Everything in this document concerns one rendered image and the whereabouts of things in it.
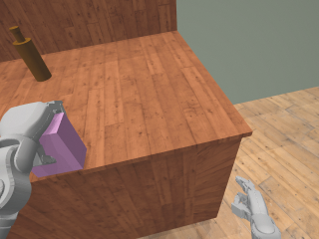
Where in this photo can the right robot hand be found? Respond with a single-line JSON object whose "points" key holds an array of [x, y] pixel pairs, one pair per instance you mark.
{"points": [[252, 203]]}

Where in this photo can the sponge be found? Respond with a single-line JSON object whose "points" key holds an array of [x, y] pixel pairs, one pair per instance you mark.
{"points": [[61, 141]]}

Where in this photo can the robot left forearm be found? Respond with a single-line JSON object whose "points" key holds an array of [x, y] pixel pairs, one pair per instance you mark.
{"points": [[17, 153]]}

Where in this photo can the table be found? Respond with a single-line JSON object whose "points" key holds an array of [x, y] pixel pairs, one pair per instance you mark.
{"points": [[161, 135]]}

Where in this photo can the robot right forearm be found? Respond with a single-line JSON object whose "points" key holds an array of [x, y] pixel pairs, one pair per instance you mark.
{"points": [[263, 227]]}

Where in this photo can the left robot hand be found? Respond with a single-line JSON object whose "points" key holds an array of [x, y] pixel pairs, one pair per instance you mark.
{"points": [[31, 120]]}

